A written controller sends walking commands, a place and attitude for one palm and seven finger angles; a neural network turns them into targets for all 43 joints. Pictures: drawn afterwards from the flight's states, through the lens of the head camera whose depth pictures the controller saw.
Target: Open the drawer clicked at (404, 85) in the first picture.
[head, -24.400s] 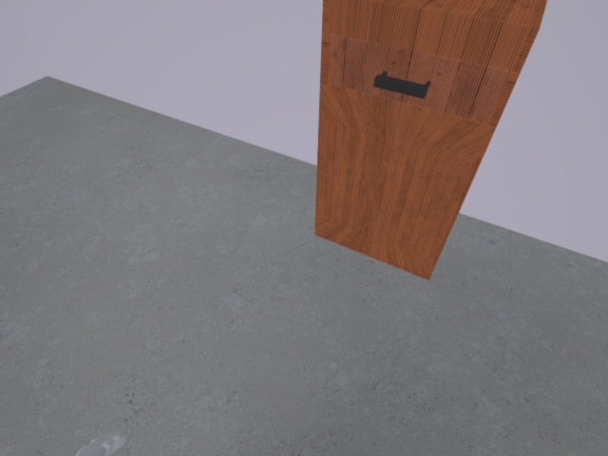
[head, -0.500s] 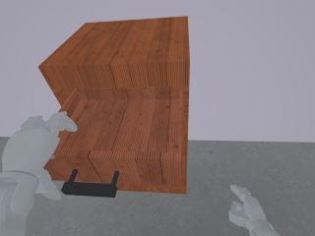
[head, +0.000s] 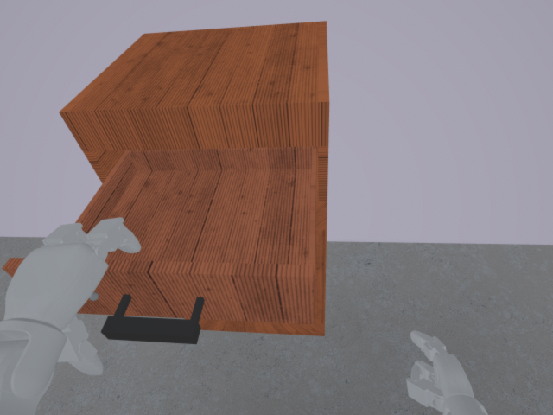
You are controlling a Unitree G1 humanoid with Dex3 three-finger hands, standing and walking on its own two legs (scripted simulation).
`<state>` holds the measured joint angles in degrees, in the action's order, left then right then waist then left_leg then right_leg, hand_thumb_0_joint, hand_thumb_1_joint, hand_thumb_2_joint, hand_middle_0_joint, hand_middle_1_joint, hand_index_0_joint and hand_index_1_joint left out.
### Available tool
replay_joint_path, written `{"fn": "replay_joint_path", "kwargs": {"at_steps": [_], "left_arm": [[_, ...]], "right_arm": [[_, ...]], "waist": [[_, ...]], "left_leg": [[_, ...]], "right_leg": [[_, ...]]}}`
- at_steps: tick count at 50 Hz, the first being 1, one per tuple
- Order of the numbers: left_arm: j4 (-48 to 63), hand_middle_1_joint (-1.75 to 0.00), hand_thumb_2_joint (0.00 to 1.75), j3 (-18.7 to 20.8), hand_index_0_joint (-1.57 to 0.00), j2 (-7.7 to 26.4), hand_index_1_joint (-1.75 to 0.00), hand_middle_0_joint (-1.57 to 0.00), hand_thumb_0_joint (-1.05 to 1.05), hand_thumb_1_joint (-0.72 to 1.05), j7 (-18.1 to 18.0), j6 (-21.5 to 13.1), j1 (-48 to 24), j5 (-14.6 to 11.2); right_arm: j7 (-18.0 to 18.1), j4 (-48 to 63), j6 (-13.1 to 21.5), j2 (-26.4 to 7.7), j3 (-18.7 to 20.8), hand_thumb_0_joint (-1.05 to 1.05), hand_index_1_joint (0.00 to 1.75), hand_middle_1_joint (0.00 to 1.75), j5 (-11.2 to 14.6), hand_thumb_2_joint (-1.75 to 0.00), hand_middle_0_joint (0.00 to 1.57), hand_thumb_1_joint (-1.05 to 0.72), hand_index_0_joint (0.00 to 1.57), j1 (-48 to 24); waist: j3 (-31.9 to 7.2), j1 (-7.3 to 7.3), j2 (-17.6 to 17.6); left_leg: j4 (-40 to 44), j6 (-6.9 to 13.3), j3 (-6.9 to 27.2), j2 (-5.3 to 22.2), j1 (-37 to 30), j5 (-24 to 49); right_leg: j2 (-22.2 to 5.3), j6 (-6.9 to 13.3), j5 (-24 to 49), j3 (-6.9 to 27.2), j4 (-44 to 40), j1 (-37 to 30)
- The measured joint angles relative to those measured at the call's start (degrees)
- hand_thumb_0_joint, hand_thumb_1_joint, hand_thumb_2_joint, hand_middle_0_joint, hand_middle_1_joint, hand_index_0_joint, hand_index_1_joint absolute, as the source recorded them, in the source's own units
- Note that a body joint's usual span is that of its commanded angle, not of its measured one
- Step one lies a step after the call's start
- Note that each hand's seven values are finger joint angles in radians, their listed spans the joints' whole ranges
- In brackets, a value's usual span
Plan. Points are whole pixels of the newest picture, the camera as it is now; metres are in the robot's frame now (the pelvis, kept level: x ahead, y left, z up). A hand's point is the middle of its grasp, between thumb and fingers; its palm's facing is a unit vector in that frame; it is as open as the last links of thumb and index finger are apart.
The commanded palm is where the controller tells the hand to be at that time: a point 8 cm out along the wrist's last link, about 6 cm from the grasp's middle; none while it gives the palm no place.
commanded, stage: draw the hand back to the body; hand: left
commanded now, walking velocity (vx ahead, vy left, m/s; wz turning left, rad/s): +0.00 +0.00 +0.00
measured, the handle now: (156, 315) +0.24 +0.24 +0.02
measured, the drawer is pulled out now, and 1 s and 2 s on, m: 0.30 0.30 0.30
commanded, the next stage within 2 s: step back with the hand held close in 1.16 s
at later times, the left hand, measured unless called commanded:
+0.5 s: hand (110, 260) +0.21 +0.21 +0.20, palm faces +0.38 -0.86 -0.35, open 12.6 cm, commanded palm +0.16 +0.27 +0.21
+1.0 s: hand (98, 270) +0.20 +0.22 +0.19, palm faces +0.44 -0.80 -0.40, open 8.3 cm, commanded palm +0.15 +0.27 +0.21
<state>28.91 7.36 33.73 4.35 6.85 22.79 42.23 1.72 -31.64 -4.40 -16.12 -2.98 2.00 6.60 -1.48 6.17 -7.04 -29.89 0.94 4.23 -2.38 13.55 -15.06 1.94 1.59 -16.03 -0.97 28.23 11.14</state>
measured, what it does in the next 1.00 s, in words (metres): stands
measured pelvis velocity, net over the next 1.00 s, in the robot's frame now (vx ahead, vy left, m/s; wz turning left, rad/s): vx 0.02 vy -0.02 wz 0.01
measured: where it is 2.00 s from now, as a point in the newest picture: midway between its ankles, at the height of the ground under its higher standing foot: outside the picture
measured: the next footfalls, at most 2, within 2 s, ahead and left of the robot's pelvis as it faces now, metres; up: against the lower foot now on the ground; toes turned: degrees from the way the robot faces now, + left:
none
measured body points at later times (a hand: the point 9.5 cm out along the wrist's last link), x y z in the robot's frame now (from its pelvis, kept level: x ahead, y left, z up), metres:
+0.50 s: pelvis +0.02 +0.00 +0.00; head +0.00 -0.02 +0.45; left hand +0.19 +0.26 +0.22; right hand +0.20 -0.22 -0.08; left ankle +0.01 +0.11 -0.74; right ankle -0.01 -0.10 -0.74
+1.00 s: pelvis +0.02 -0.02 +0.00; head +0.00 -0.05 +0.45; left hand +0.17 +0.26 +0.22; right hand +0.23 -0.22 -0.08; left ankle +0.01 +0.11 -0.74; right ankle -0.01 -0.10 -0.74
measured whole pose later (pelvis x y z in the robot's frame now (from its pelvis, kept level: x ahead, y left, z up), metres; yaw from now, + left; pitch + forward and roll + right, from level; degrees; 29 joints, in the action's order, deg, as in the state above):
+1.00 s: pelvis +0.02 -0.02 +0.00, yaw +1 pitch -3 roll +0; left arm 30.1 18.8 19.5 -6.3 -6.2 29.4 -4.8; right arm 4.2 -35.5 5.6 -11.9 -1.4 1.4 9.2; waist -1.0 3.4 -4.7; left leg -28.0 -0.2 5.1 -1.5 8.7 -16.5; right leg 2.7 2.8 -17.4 -1.8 26.2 6.1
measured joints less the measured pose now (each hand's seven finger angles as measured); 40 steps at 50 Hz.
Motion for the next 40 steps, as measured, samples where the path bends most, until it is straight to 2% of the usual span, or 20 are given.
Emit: {"fn": "replay_joint_path", "kwargs": {"at_steps": [4, 6, 9, 11, 12, 13, 14, 15, 17, 20, 24, 28, 31, 40], "left_arm": [[2.9, -1.2, 0.3, -0.12, -0.32, 2.07, -1.2, -0.33, 0.0, -0.49, -1.26, -3.48, 2.64, 0.65], [3.95, -1.2, 0.3, 1.61, -0.32, 3.39, -1.2, -0.33, 0.0, -0.49, -2.43, -4.58, 3.72, 0.15], [4.02, -1.2, 0.3, 4.72, -0.33, 4.44, -1.21, -0.33, 0.01, -0.49, -3.9, -4.32, 4.17, -1.2], [2.23, -1.19, 0.3, 8.03, -0.33, 0.37, -1.2, -0.32, 0.0, -0.49, -5.41, -6.28, 3.22, -19.18], [0.94, -1.19, 0.31, 9.26, -0.33, -2.5, -1.2, -0.32, 0.0, -0.48, -6.51, -7.63, 2.75, -25.82], [-0.06, -1.18, 0.31, 10.12, -0.32, -5.39, -1.19, -0.32, 0.0, -0.48, -7.44, -8.51, 2.5, -31.21], [-0.62, -1.18, 0.31, 10.57, -0.32, -8.06, -1.18, -0.32, 0.0, -0.46, -8.21, -9.05, 2.41, -35.38], [-0.78, -1.17, 0.32, 10.63, -0.32, -10.32, -1.17, -0.32, 0.0, -0.45, -8.87, -9.46, 2.39, -38.45], [-0.14, -1.14, 0.34, 9.92, -0.31, -13.56, -1.15, -0.31, 0.0, -0.41, -9.98, -10.31, 2.7, -42.29], [2.35, -1.1, 0.37, 7.97, -0.3, -15.82, -1.1, -0.31, 0.0, -0.34, -10.98, -11.6, 4.03, -44.71], [4.76, -1.02, 0.42, 7.94, -0.29, -14.52, -1.03, -0.3, 0.0, -0.22, -11.26, -12.99, 4.75, -45.61], [4.42, -0.94, 0.47, 10.52, -0.29, -12.65, -0.94, -0.29, 0.0, -0.1, -11.1, -13.94, 4.51, -46.28], [3.21, -0.87, 0.52, 11.73, -0.28, -12.65, -0.88, -0.28, 0.0, 0.0, -10.77, -14.19, 4.7, -46.77], [3.04, -0.67, 0.65, 10.5, -0.25, -13.85, -0.68, -0.26, 0.01, 0.31, -10.05, -13.4, 8.68, -46.8]], "right_arm": [[0.22, 0.54, 0.33, 0.67, -0.34, 0.01, 0.3, 0.3, -0.39, -0.9, 0.2, -0.91, 0.2, 0.36], [-0.08, 0.72, 0.21, 1.06, -0.24, 0.01, 0.3, 0.3, -0.22, -0.9, 0.2, -0.91, 0.2, 0.41], [-0.76, 0.91, -0.17, 1.29, 0.14, 0.01, 0.3, 0.3, 0.08, -0.9, 0.2, -0.91, 0.2, 0.42], [-0.14, 0.58, 1.96, 1.77, 0.42, 0.01, 0.3, 0.3, 0.2, -0.89, 0.2, -0.91, 0.2, 0.18], [0.28, 0.34, 3.47, 2.21, 0.33, 0.01, 0.3, 0.3, 0.13, -0.89, 0.2, -0.91, 0.2, 0.21], [0.68, 0.19, 4.67, 2.76, 0.19, 0.01, 0.3, 0.3, 0.14, -0.89, 0.2, -0.91, 0.2, 0.43], [1.1, 0.03, 5.71, 3.36, 0.03, 0.01, 0.3, 0.3, 0.12, -0.89, 0.2, -0.91, 0.2, 0.87], [1.51, -0.19, 6.7, 3.92, -0.15, 0.01, 0.3, 0.3, 0.0, -0.89, 0.2, -0.91, 0.2, 1.54], [2.12, -0.99, 8.75, 4.68, -0.57, 0.01, 0.3, 0.3, -0.42, -0.89, 0.2, -0.91, 0.2, 3.06], [2.38, -2.42, 11.2, 5.07, -0.91, 0.01, 0.3, 0.3, -1.0, -0.89, 0.2, -0.91, 0.2, 5.14], [2.36, -4.01, 12.79, 4.7, -0.55, 0.01, 0.3, 0.3, -1.35, -0.89, 0.2, -0.91, 0.2, 6.11], [2.15, -4.59, 12.49, 4.13, 0.45, 0.01, 0.3, 0.3, -1.19, -0.89, 0.2, -0.91, 0.2, 5.51], [1.98, -4.63, 11.72, 3.83, 1.13, 0.01, 0.3, 0.3, -0.93, -0.89, 0.2, -0.91, 0.2, 4.66], [2.21, -4.4, 10.59, 3.98, 1.92, 0.01, 0.3, 0.3, -0.76, -0.89, 0.2, -0.91, 0.2, 3.61]], "waist": [[-0.4, -0.14, 0.57], [-0.45, -0.14, 0.75], [-0.65, -0.08, 0.57], [0.88, -0.95, 0.22], [1.51, -1.44, 0.31], [1.96, -1.95, 0.62], [2.24, -2.36, 1.14], [2.34, -2.62, 1.82], [2.17, -2.8, 3.2], [1.49, -3.01, 4.82], [1.14, -3.49, 5.22], [1.24, -3.9, 4.19], [1.4, -4.08, 3.33], [0.66, -3.47, 2.74]], "left_leg": [[-0.69, -0.06, -0.22, 0.29, 0.09, -0.67], [-1.11, -0.13, -0.3, 0.5, 0.06, -1.05], [-1.71, -0.15, -0.27, 0.66, 0.29, -1.48], [-1.63, -0.04, -0.02, 0.49, -0.79, -1.5], [-1.48, -0.02, -0.04, 0.41, -1.26, -1.48], [-1.22, -0.02, -0.07, 0.33, -1.69, -1.43], [-0.84, -0.03, -0.1, 0.26, -2.12, -1.34], [-0.45, -0.06, -0.12, 0.21, -2.52, -1.25], [0.08, -0.13, -0.16, 0.23, -3.2, -1.28], [0.56, -0.25, -0.14, 0.28, -4.13, -1.64], [0.75, -0.4, 0.0, 0.43, -4.89, -2.11], [1.04, -0.44, -0.1, 0.52, -5.0, -2.14], [1.37, -0.42, -0.22, 0.53, -4.75, -1.94], [2.13, -0.69, -0.02, 0.68, -4.3, -1.57]], "right_leg": [[0.3, 0.1, -0.31, 0.21, 0.26, -0.01], [0.52, 0.17, -0.44, 0.29, 0.31, -0.16], [0.7, 0.16, -0.54, 0.26, 0.36, -0.18], [0.55, 0.11, -0.56, 0.01, 0.14, -1.41], [0.46, 0.1, -0.63, 0.02, 0.17, -1.79], [0.37, 0.09, -0.72, 0.06, 0.18, -2.09], [0.29, 0.08, -0.8, 0.1, 0.11, -2.38], [0.22, 0.09, -0.88, 0.13, 0.01, -2.65], [0.22, 0.18, -1.08, 0.18, -0.2, -3.17], [0.27, 0.38, -1.47, 0.19, -0.58, -4.05], [0.42, 0.55, -1.73, 0.08, -1.17, -5.02], [0.48, 0.55, -1.67, 0.19, -1.53, -5.12], [0.47, 0.51, -1.54, 0.3, -1.66, -4.75], [0.59, 0.77, -1.4, 0.09, -2.09, -4.2]]}}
